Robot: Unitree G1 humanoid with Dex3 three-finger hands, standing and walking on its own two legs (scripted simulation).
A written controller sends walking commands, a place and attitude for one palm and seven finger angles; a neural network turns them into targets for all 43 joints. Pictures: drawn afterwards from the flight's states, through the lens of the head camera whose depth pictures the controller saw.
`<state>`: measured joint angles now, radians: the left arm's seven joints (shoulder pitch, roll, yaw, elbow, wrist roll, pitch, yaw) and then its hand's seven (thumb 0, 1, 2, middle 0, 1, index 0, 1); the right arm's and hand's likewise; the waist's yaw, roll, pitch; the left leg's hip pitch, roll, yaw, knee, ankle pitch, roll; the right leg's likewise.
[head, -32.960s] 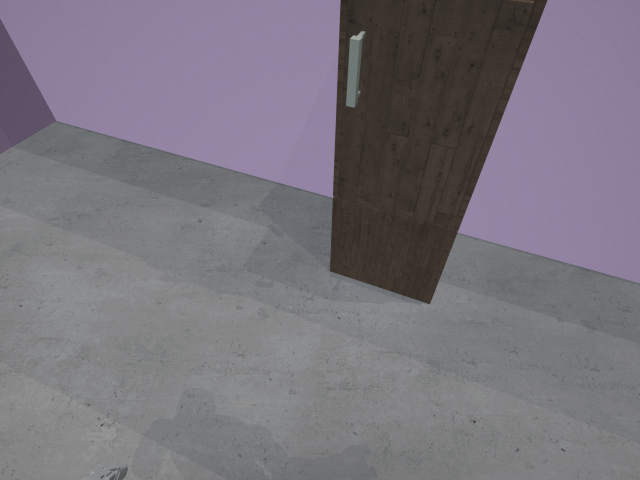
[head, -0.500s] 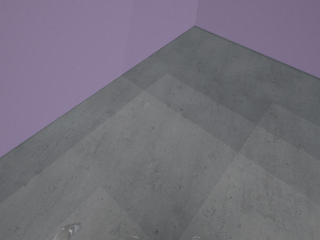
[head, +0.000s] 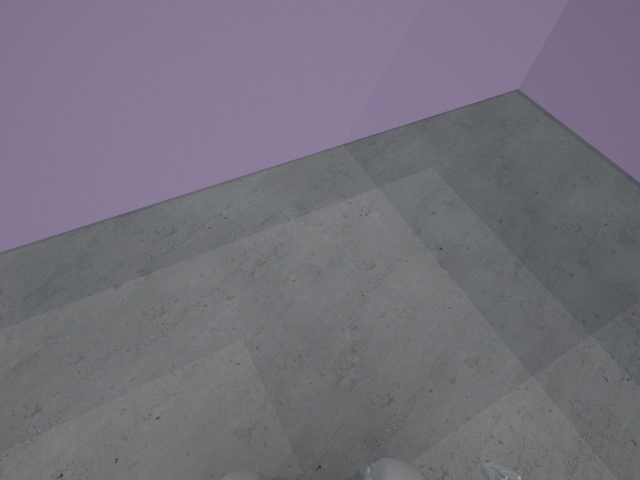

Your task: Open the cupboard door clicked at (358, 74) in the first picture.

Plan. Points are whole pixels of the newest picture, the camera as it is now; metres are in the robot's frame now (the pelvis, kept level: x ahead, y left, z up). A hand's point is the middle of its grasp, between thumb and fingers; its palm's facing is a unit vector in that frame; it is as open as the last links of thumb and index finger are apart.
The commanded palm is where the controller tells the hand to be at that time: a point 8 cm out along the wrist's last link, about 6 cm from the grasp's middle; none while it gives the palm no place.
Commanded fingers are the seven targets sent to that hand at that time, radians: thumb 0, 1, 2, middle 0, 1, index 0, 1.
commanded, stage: turn to face it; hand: left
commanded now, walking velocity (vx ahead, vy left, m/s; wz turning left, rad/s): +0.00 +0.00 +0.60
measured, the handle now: out of the picture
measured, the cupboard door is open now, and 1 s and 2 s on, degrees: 42 42 42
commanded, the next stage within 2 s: take the last steps up to it in 1.94 s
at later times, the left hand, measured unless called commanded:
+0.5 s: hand out of the picture +0.05 +0.17 -0.16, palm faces +0.28 -0.93 -0.24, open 7.4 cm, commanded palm none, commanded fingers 0.00 0.90 0.90 -0.20 -0.30 -0.20 -0.30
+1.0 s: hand out of the picture +0.02 +0.22 -0.15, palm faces +0.57 -0.77 -0.28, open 7.4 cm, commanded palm none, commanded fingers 0.00 0.90 0.90 -0.20 -0.30 -0.20 -0.30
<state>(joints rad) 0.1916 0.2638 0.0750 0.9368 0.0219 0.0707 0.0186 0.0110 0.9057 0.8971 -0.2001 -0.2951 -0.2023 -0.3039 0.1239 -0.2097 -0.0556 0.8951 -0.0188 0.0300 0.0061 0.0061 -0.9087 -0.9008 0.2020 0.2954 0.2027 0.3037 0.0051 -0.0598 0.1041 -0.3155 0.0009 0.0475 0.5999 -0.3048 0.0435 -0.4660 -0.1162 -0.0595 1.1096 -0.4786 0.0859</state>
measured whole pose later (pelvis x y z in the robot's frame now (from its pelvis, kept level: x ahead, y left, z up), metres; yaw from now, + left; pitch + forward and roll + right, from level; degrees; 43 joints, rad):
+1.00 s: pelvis +0.05 -0.03 +0.00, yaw +35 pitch +1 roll +0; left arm 0.13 0.25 0.06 0.85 0.01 0.03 0.02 0.01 0.91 0.90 -0.20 -0.29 -0.20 -0.30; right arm 0.19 -0.22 -0.07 0.92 -0.02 0.06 0.01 0.01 -0.90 -0.90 0.21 0.30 0.21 0.30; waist -0.02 0.01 0.08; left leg -0.33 -0.04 -0.13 0.57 -0.26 -0.01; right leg -0.30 -0.03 -0.02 0.59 -0.33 0.06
